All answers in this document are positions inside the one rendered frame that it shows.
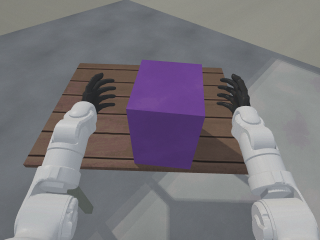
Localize robot right hand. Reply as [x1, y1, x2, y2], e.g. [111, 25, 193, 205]
[216, 74, 251, 115]

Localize table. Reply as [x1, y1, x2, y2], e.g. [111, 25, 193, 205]
[23, 63, 248, 214]

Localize robot left hand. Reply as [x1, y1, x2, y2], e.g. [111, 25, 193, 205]
[81, 73, 116, 114]

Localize robot right upper arm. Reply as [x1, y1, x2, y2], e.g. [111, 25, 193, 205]
[251, 197, 319, 240]

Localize robot left upper arm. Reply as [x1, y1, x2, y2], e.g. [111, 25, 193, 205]
[5, 192, 79, 240]

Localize carton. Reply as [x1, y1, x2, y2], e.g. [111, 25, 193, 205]
[126, 59, 206, 170]

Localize robot right forearm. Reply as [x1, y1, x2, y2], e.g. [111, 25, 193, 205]
[231, 106, 320, 240]

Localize robot left forearm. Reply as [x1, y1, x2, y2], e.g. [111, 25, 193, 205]
[14, 101, 97, 236]

